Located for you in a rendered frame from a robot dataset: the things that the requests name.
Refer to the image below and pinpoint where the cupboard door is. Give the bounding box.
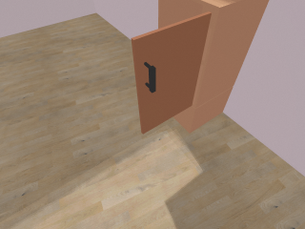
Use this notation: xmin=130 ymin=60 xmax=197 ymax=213
xmin=131 ymin=11 xmax=212 ymax=134

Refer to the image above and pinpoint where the handle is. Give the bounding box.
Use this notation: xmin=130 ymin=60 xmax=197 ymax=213
xmin=144 ymin=62 xmax=156 ymax=93

